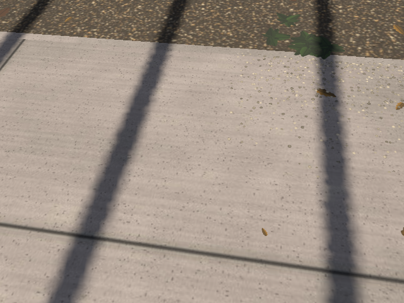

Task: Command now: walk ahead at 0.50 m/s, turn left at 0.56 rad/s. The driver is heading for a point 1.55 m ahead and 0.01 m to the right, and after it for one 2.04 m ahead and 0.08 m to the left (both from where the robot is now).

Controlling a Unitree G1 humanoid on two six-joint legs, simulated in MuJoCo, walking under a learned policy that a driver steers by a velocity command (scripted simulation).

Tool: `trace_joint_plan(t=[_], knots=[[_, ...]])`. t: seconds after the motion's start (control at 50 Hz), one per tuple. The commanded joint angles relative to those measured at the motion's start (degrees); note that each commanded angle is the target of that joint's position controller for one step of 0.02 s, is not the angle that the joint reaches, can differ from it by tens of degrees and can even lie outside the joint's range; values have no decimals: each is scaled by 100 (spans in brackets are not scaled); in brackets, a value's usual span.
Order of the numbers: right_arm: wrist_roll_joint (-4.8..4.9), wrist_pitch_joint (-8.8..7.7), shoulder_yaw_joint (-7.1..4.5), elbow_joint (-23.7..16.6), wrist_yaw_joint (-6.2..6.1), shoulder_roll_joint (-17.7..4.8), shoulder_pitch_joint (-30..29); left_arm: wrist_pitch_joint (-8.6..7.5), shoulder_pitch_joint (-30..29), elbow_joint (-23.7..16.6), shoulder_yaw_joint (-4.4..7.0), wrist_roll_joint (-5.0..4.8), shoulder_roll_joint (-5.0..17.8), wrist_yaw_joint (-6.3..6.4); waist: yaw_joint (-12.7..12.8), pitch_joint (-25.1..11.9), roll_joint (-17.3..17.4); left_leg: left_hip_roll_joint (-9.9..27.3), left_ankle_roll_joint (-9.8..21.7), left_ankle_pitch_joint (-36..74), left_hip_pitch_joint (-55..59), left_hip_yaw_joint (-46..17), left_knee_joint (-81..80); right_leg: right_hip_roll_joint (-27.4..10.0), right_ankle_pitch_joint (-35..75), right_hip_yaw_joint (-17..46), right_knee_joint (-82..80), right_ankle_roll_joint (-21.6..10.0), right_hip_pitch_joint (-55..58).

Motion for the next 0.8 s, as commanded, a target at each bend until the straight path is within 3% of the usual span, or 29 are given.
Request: trace_joint_plan(t=[0.02, 0.12, 0.16, 0.2, 0.22, 0.24, 0.26, 0.28, 0.3, 0.32, 0.34, 0.36, 0.38, 0.42, 0.46, 0.52, 0.66, 0.72, 0.76, 0.78, 0.8], knots=[[10, -32, 105, -446, 98, 69, -369, -94, -84, -303, 77, 3, 552, -3, -99, 245, -705, 74, -42, 653, -109, 124, -842, -1461, 1686, 516, -799, -524, -73], [-34, -59, 172, -769, 154, 44, -1132, -4, 433, -118, 119, 14, 757, 45, 138, 425, -706, -99, 201, 356, 280, 577, -2030, -1667, 2285, 135, -638, -484, 537], [-72, -79, 156, -771, 112, -4, -1096, 82, 560, -17, 127, 27, 838, 59, 96, 388, -784, -330, 379, -173, 585, 715, -2326, -1716, 3355, 8, -243, -468, 865], [-112, -127, 90, -584, 35, -116, -496, 169, 590, 57, 140, 31, 986, 56, -180, 13, -907, -722, 604, -628, 1431, 834, -2597, -1724, 4935, -123, 800, -437, 1057], [-146, -197, 27, -293, -13, -196, 335, 222, 536, 56, 116, -2, 980, 47, -553, -443, -746, -920, 733, -321, 2493, 850, -3095, -1599, 4859, -282, 1826, -351, 803], [-226, -264, -83, 2, -91, -503, 1266, 233, 483, -54, 53, -35, 833, 36, -920, -1059, -446, -399, 938, -377, 4063, 137, -3189, -1441, 3472, -299, 3149, -226, -268], [-236, -292, -220, 35, -173, -1187, 1652, 203, 762, -416, -109, -175, 177, -86, -761, -1752, 995, 1538, 1647, -485, 6029, -2697, -3445, -574, -912, -281, 5297, 106, -2713], [-23, -201, -257, 5, -234, -1297, 1780, 204, 330, -456, 66, -134, 767, -70, -880, -1968, 410, 1927, 1827, 62, 5789, -3836, -4120, -144, -1805, 792, 6221, 144, -3223], [54, -187, -212, 32, -275, -1143, 1299, 175, -219, -614, 74, -147, 738, -84, -716, -1112, 79, 1634, 1640, 610, 5186, -2656, -4110, -471, -1242, 1125, 6226, 59, -3603], [76, -236, -115, 33, -273, -776, 963, 116, -290, -587, 22, -156, 602, -96, -522, -603, -84, 1357, 1422, 1101, 4386, -2030, -4238, -631, -865, 1193, 5771, 12, -3419], [86, -288, -40, 46, -268, -528, 709, 145, -194, -477, 33, -87, 561, -102, -285, -319, -217, 1065, 1165, 1342, 3842, -1543, -4399, -774, -679, 1233, 5321, 5, -3099], [123, -335, 28, 78, -275, -333, 542, 242, 8, -396, 31, 27, 520, -115, -73, -221, -110, 845, 1016, 1412, 3414, -1200, -4573, -820, -582, 1248, 5053, 41, -2727], [124, -393, 66, 99, -269, -251, 528, 338, 163, -314, 29, 77, 450, -138, 14, -239, -42, 758, 973, 1421, 3223, -1031, -4694, -801, -522, 1242, 4911, 69, -2483], [170, -492, 58, 231, -263, -337, 751, 436, 83, -324, 39, 103, 379, -198, 72, -141, -61, 662, 1014, 1502, 3124, -868, -4907, -769, -347, 1157, 4699, 130, -2546], [183, -531, 42, 338, -265, -435, 966, 473, -357, -453, 43, 108, 369, -231, 6, 90, -38, 630, 1023, 1278, 3124, -755, -5140, -832, 66, 1114, 4360, 210, -2936], [167, -531, 74, 463, -259, -391, 1277, 477, -1029, -655, 42, 76, 401, -237, -152, 317, -22, 573, 970, 1283, 3356, -616, -5260, -858, 648, 1075, 3665, 291, -3427], [104, -531, 126, 765, -316, -439, 1892, 415, -2172, -1052, -56, 39, 345, -249, -466, 513, 51, 654, 848, 2103, 4142, -311, -5091, -533, 1170, 803, 2176, 102, -3393], [68, -514, 115, 860, -376, -542, 1882, 357, -2222, -1148, -46, 35, 411, -240, -365, 530, 85, 815, 782, 2908, 4525, -258, -4752, -361, 703, 740, 1779, -140, -3106], [42, -515, 94, 867, -398, -660, 1678, 308, -1579, -970, 19, 27, 528, -171, -33, 178, 184, 780, 631, 4493, 4533, -114, -3942, -10, 258, 594, 1566, -355, -2094], [48, -490, 87, 874, -390, -697, 1576, 264, -761, -698, 84, 46, 624, -118, 336, -255, 88, 619, 539, 4827, 4419, 29, -2968, 192, 328, 502, 1241, -483, -1161], [91, -490, 124, 818, -382, -608, 1545, 206, 266, -386, 181, 148, 865, -54, 722, -857, -102, 381, 436, 3808, 3552, 179, -1643, -203, 439, 924, 1122, -687, 341]])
